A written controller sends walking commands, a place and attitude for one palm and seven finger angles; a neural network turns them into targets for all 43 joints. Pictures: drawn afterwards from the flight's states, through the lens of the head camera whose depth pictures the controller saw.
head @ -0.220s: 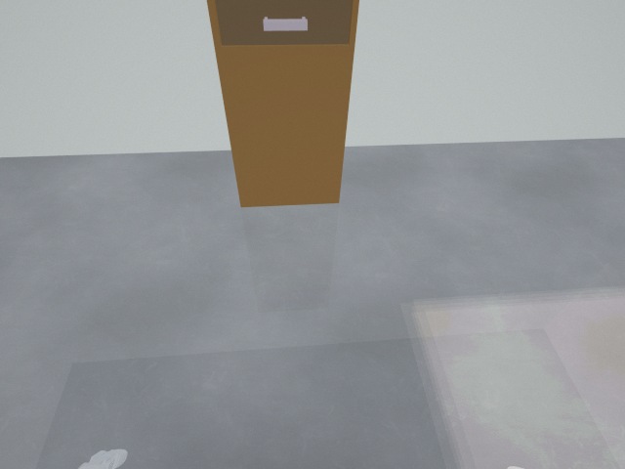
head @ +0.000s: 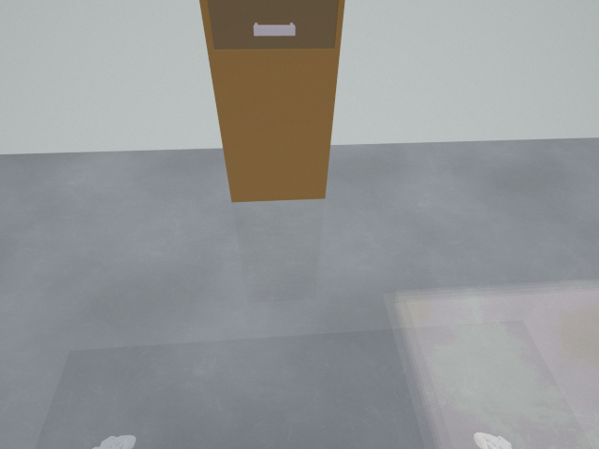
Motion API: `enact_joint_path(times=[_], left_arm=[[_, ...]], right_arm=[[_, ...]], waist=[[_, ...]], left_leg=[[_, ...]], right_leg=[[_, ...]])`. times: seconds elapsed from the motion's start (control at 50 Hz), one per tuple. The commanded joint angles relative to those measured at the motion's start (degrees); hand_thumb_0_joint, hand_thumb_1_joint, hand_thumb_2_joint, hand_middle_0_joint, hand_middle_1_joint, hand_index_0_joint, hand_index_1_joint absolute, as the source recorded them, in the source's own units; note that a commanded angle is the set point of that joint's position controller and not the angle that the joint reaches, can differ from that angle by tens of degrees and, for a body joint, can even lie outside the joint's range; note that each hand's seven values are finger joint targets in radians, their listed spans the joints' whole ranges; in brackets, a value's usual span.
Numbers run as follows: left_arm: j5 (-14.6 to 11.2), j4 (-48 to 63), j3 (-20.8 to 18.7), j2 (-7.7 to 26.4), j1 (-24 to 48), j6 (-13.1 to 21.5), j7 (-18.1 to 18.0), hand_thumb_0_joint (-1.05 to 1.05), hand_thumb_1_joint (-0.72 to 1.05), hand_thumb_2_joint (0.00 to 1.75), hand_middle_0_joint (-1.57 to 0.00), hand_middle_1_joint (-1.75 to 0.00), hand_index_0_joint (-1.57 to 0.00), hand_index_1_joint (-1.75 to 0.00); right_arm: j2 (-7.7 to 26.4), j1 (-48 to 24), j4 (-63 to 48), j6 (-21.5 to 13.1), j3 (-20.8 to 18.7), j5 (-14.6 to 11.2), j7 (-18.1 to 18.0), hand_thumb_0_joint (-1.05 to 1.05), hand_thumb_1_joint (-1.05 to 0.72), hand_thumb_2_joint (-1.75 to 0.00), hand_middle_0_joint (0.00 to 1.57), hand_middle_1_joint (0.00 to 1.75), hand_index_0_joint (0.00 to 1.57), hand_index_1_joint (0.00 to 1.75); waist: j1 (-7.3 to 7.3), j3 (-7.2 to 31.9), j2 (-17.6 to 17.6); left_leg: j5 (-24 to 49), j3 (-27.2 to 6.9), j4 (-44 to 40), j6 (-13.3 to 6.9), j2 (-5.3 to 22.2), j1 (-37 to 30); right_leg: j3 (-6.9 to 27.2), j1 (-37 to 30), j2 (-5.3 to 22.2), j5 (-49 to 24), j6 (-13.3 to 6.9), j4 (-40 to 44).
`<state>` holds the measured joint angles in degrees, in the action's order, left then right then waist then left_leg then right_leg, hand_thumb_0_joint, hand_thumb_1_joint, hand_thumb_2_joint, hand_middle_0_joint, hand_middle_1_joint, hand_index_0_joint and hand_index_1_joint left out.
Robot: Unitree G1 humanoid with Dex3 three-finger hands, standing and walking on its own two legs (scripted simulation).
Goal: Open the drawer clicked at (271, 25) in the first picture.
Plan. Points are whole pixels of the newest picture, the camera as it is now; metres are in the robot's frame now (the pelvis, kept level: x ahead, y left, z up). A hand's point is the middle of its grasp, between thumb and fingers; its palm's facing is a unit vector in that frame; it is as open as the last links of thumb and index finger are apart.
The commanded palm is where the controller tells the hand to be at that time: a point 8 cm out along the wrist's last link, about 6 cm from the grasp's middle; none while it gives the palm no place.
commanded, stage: stand and wait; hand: left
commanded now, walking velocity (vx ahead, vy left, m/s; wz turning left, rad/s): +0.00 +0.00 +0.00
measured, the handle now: (274, 27) +1.33 +0.18 +0.04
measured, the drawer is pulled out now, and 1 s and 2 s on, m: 0.00 0.00 0.00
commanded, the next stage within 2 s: look at it before walking up in 0.60 s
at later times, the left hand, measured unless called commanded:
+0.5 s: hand out of the picture +0.06 +0.24 -0.15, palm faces -0.03 -0.94 -0.34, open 7.4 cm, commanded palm none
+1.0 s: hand out of the picture +0.06 +0.23 -0.15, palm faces -0.03 -0.95 -0.32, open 7.4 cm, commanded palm none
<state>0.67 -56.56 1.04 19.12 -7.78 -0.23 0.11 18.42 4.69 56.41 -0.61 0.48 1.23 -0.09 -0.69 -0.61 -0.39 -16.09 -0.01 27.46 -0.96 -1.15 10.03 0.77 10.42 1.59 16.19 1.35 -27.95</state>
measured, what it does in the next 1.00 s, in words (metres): stands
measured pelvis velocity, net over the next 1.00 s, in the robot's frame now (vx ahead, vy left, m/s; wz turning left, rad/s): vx -0.02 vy -0.01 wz -0.01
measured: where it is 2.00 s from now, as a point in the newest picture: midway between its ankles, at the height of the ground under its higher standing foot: outside the picture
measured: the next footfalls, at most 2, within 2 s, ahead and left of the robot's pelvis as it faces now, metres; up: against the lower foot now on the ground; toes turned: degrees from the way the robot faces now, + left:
left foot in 2.00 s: +0.34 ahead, +0.08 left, +0.00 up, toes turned -3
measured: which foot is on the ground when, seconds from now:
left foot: down 0.00-1.00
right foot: down 0.00-1.00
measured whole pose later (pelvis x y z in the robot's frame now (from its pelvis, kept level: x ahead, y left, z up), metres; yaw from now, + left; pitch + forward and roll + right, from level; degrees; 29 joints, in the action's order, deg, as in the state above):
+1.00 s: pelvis -0.02 -0.01 +0.01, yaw +0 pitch -2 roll +0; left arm 0.6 -62.1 0.7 19.6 -8.3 0.4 0.2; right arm 19.1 6.9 63.7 -0.5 0.3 0.8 -0.1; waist -0.2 -1.6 -0.7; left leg -11.9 -0.1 22.0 0.3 0.3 8.1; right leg 0.6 8.5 0.2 11.7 0.3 -22.1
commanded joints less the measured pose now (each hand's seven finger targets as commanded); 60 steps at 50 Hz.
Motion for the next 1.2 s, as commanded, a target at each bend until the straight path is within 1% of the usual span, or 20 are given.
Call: enact_joint_path(times=[0.0,0.16,0.24,0.36,0.46,0.48,0.54,0.56,0.7,0.72,0.8,0.86,0.9,0.92,1.02,1.06,1.08,1.1,1.14,1.18], left_arm=[[0.00,3.51,-3.12,11.98,2.59,1.42,-0.89,0.00,0.90,0.90,-0.20,-0.30,-0.20,-0.30],[-0.09,1.95,-3.12,12.17,2.20,1.57,-0.88,0.00,0.90,0.90,-0.20,-0.30,-0.20,-0.30],[-0.19,0.87,-3.09,12.14,2.29,1.51,-0.80,0.00,0.90,0.90,-0.20,-0.30,-0.20,-0.30],[-0.19,-0.15,-3.03,12.40,2.12,1.65,-0.80,0.00,0.90,0.90,-0.20,-0.30,-0.20,-0.30],[-0.17,-0.74,-2.97,12.55,2.47,1.64,-0.77,0.00,0.90,0.90,-0.20,-0.30,-0.20,-0.30],[-0.19,-0.83,-2.98,12.42,2.54,1.60,-0.76,0.00,0.90,0.90,-0.20,-0.30,-0.20,-0.30],[-0.17,-1.08,-2.96,12.29,2.50,1.67,-0.76,0.00,0.90,0.90,-0.20,-0.30,-0.20,-0.30],[-0.17,-1.08,-2.92,12.43,2.46,1.68,-0.77,0.00,0.90,0.90,-0.20,-0.30,-0.20,-0.30],[-0.08,-1.36,-2.88,12.36,2.70,1.71,-0.74,0.00,0.90,0.90,-0.20,-0.30,-0.20,-0.30],[-0.10,-1.35,-2.88,12.19,2.39,1.74,-0.75,0.00,0.90,0.90,-0.20,-0.30,-0.20,-0.30],[-0.05,-1.42,-2.91,12.27,2.43,1.78,-0.76,0.00,0.90,0.90,-0.20,-0.30,-0.20,-0.30],[-0.09,-1.39,-2.90,12.31,2.15,1.89,-0.76,0.00,0.90,0.90,-0.20,-0.30,-0.20,-0.30],[-0.10,-1.61,-2.88,12.21,2.07,1.87,-0.76,0.00,0.90,0.90,-0.20,-0.30,-0.20,-0.30],[-0.10,-1.67,-2.85,12.21,2.15,1.82,-0.74,0.00,0.90,0.90,-0.20,-0.30,-0.20,-0.30],[-0.05,-1.90,-2.84,12.11,1.98,1.67,-0.68,0.00,0.90,0.90,-0.20,-0.30,-0.20,-0.30],[-0.01,-1.84,-2.85,12.11,1.77,1.70,-0.70,0.00,0.90,0.90,-0.20,-0.30,-0.20,-0.30],[-0.02,-1.86,-2.86,12.10,1.84,1.69,-0.68,0.00,0.90,0.90,-0.20,-0.30,-0.20,-0.30],[-0.05,-1.98,-2.82,12.03,1.70,1.68,-0.66,0.00,0.90,0.90,-0.20,-0.30,-0.20,-0.30],[-0.03,-2.03,-2.81,12.06,1.66,1.67,-0.65,0.00,0.90,0.90,-0.20,-0.30,-0.20,-0.30],[-0.01,-2.08,-2.82,12.01,1.61,1.70,-0.69,0.00,0.90,0.90,-0.20,-0.30,-0.20,-0.30]], right_arm=[[12.26,-2.50,-3.24,-1.33,-3.24,-0.36,-0.66,0.00,-0.90,-0.90,0.20,0.30,0.20,0.30],[12.34,-2.29,-1.31,-1.34,-3.10,-0.55,-0.69,0.00,-0.90,-0.90,0.20,0.30,0.20,0.30],[12.51,-2.00,-0.06,-1.30,-2.83,-0.58,-0.69,0.00,-0.90,-0.90,0.20,0.30,0.20,0.30],[12.72,-1.33,1.27,-1.21,-2.72,-0.72,-0.64,0.00,-0.90,-0.90,0.20,0.30,0.20,0.30],[12.84,-0.93,2.20,-1.15,-2.61,-0.76,-0.56,0.00,-0.90,-0.90,0.20,0.30,0.20,0.30],[12.90,-0.96,2.39,-1.17,-2.60,-0.68,-0.56,0.00,-0.90,-0.90,0.20,0.30,0.20,0.30],[12.90,-0.76,2.72,-1.30,-2.60,-0.69,-0.55,0.00,-0.90,-0.90,0.20,0.30,0.20,0.30],[12.99,-0.72,2.70,-1.27,-2.61,-0.70,-0.53,0.00,-0.90,-0.90,0.20,0.30,0.20,0.30],[12.69,-0.62,3.15,-1.20,-2.59,-0.71,-0.49,0.00,-0.90,-0.90,0.20,0.30,0.20,0.30],[12.67,-0.72,3.25,-1.24,-2.65,-0.68,-0.46,0.00,-0.90,-0.90,0.20,0.30,0.20,0.30],[12.53,-0.51,3.28,-1.23,-2.63,-0.73,-0.44,0.00,-0.90,-0.90,0.20,0.30,0.20,0.30],[12.67,-0.45,3.24,-1.29,-2.68,-0.78,-0.48,0.00,-0.90,-0.90,0.20,0.30,0.20,0.30],[12.59,-0.53,3.34,-1.31,-2.60,-0.78,-0.51,0.00,-0.90,-0.90,0.20,0.30,0.20,0.30],[12.61,-0.70,3.34,-1.26,-2.62,-0.79,-0.49,0.00,-0.90,-0.90,0.20,0.30,0.20,0.30],[12.77,-0.62,3.52,-1.27,-2.58,-0.79,-0.53,0.00,-0.90,-0.90,0.20,0.30,0.20,0.30],[12.75,-0.55,3.35,-1.23,-2.65,-0.84,-0.50,0.00,-0.90,-0.90,0.20,0.30,0.20,0.30],[12.81,-0.47,3.44,-1.28,-2.58,-0.84,-0.53,0.00,-0.90,-0.90,0.20,0.30,0.20,0.30],[12.87,-0.65,3.47,-1.32,-2.57,-0.79,-0.54,0.00,-0.90,-0.90,0.20,0.30,0.20,0.30],[12.86,-0.60,3.55,-1.33,-2.55,-0.82,-0.52,0.00,-0.90,-0.90,0.20,0.30,0.20,0.30],[12.91,-0.58,3.51,-1.39,-2.61,-0.84,-0.54,0.00,-0.90,-0.90,0.20,0.30,0.20,0.30]], waist=[[0.76,3.89,0.11],[0.66,4.50,0.75],[0.60,3.65,0.67],[0.56,2.88,-0.35],[0.63,2.12,-0.44],[0.63,1.61,0.09],[0.67,2.42,-0.34],[0.59,2.70,0.44],[0.67,1.23,-0.68],[0.63,1.56,-0.06],[0.67,1.77,-0.40],[0.72,2.85,0.03],[0.65,2.54,-0.04],[0.68,1.71,0.22],[0.63,1.46,0.97],[0.58,1.61,0.34],[0.65,1.81,0.33],[0.53,1.71,1.07],[0.56,1.78,0.88],[0.61,2.66,0.78]], left_leg=[[14.50,-5.11,-4.87,-1.60,6.83,-0.96],[14.40,-5.23,-5.59,-1.35,7.16,-1.84],[12.36,-5.34,-6.61,-1.16,7.22,-1.14],[11.79,-5.43,-7.08,-1.01,7.34,-1.40],[10.30,-5.65,-7.90,-0.84,7.35,-0.96],[9.60,-5.59,-8.26,-0.79,7.36,-0.77],[10.46,-5.65,-8.45,-0.81,7.57,-1.45],[10.67,-5.76,-8.37,-0.81,7.54,-1.65],[9.46,-5.66,-8.93,-0.68,7.54,-1.14],[9.53,-5.67,-8.92,-0.68,7.51,-1.51],[9.59,-5.65,-8.99,-0.63,7.58,-1.50],[11.19,-5.70,-8.65,-0.62,7.70,-2.42],[10.96,-5.63,-8.87,-0.61,7.80,-2.20],[10.41,-5.65,-9.06,-0.56,7.70,-1.87],[9.60,-6.00,-9.67,-0.64,7.85,-1.61],[10.03,-6.14,-9.57,-0.71,7.84,-1.87],[9.98,-6.01,-9.65,-0.68,7.93,-1.90],[10.02,-6.03,-9.69,-0.70,7.86,-1.98],[10.12,-6.15,-9.83,-0.71,7.90,-1.96],[11.13,-6.04,-9.68,-0.75,8.04,-2.67]], right_leg=[[4.27,-1.04,4.95,-13.55,-3.11,4.20],[4.80,-2.19,5.10,-14.15,-3.29,5.39],[4.92,-2.44,5.21,-12.44,-3.22,6.33],[5.37,-2.22,5.40,-12.15,-3.37,7.47],[5.72,-1.98,5.32,-10.10,-3.33,8.39],[5.81,-1.59,5.31,-9.12,-3.28,8.60],[5.75,-1.98,5.27,-9.89,-3.22,8.65],[5.82,-2.01,5.24,-10.17,-3.27,8.55],[6.16,-1.13,5.27,-8.65,-3.18,9.55],[6.26,-1.05,5.31,-8.59,-3.23,9.61],[6.25,-1.31,5.35,-8.42,-3.19,9.92],[6.08,-1.81,5.31,-10.51,-3.24,9.52],[5.93,-1.90,5.46,-10.55,-3.18,9.71],[6.05,-1.48,5.33,-9.94,-3.13,9.91],[5.78,-1.50,5.07,-8.70,-2.97,10.05],[5.79,-1.51,5.07,-9.11,-2.97,9.99],[5.80,-1.65,5.09,-9.05,-2.95,9.99],[5.75,-1.52,5.15,-9.12,-2.95,10.01],[5.67,-1.75,5.09,-9.32,-2.90,9.97],[5.55,-1.95,5.10,-10.36,-2.91,9.60]])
